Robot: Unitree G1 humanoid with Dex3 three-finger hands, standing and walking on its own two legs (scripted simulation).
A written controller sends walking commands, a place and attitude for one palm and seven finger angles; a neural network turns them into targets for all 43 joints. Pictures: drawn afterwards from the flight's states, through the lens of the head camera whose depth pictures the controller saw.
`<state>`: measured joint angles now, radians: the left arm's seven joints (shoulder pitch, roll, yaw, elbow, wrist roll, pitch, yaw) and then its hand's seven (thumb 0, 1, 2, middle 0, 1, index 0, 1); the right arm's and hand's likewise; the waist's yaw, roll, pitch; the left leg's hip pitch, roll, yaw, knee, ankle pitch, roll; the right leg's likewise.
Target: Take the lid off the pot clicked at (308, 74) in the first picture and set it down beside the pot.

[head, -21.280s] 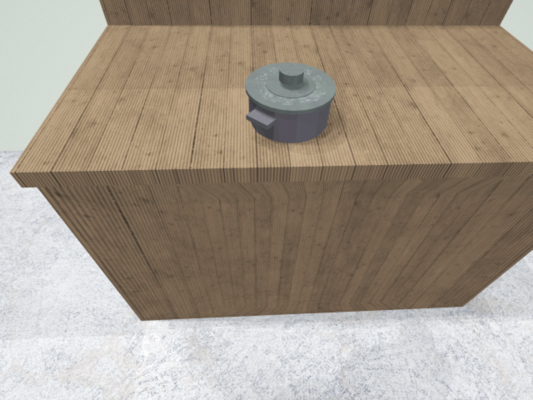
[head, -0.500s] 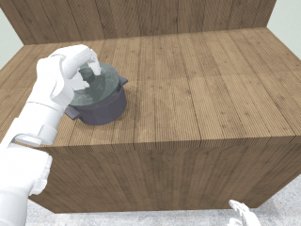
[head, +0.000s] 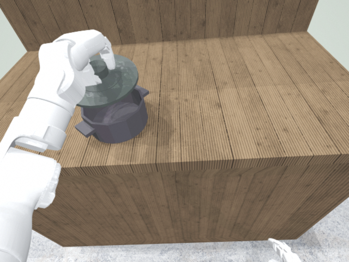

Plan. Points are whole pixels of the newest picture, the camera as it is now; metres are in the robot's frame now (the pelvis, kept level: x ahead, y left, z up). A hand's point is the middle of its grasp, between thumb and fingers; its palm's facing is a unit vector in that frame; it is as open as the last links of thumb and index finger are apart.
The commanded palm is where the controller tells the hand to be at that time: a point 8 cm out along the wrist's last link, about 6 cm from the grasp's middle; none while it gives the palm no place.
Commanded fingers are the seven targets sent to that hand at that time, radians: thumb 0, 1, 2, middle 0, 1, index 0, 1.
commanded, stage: lift the lid straight up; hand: left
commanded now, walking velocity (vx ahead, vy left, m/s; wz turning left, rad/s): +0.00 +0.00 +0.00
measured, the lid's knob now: (97, 70) +0.48 +0.18 +0.22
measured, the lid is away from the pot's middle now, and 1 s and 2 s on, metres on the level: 0.01 0.01 0.12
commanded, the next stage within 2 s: move the lid sideways beside the pot in 1.00 s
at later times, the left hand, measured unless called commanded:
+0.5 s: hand (82, 50) +0.44 +0.17 +0.29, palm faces -0.12 -0.07 -0.99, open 7.6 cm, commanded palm +0.42 +0.18 +0.35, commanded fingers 0.00 0.70 0.97 -0.79 -0.99 -0.80 -0.97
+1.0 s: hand (80, 35) +0.46 +0.17 +0.31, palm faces -0.10 -0.07 -0.99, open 7.6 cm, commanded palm +0.43 +0.18 +0.38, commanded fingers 0.00 0.70 0.97 -0.79 -0.99 -0.80 -0.97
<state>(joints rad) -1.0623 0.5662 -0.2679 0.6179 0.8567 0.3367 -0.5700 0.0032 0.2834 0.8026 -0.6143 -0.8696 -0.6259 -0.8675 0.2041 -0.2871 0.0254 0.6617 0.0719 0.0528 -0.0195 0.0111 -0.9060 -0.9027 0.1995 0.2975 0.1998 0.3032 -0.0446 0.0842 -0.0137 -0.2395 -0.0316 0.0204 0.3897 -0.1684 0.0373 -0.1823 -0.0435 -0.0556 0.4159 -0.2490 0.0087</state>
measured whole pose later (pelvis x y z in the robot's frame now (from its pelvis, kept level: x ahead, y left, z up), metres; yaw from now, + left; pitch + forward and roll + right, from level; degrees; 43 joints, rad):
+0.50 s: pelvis +0.00 +0.00 +0.00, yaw +0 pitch +1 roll +0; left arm -1.16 0.58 -0.26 0.61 0.87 0.38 -0.60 0.00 0.28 0.80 -0.62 -0.87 -0.63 -0.87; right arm 0.18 -0.29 0.03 0.66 0.08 0.05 -0.02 0.01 -0.91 -0.90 0.20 0.30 0.20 0.30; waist -0.03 0.09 -0.03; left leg -0.23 -0.03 0.02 0.38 -0.17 0.04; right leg -0.18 -0.05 -0.05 0.42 -0.25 0.01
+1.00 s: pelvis +0.00 +0.00 +0.00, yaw +0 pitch +2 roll +1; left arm -1.28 0.59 -0.28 0.71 0.90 0.42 -0.62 0.01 0.28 0.80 -0.62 -0.88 -0.63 -0.87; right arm 0.20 -0.29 0.05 0.67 0.08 0.05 -0.02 0.01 -0.91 -0.90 0.20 0.30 0.20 0.30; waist -0.04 0.09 -0.04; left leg -0.25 -0.03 0.02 0.37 -0.16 0.04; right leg -0.20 -0.05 -0.05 0.42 -0.25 0.01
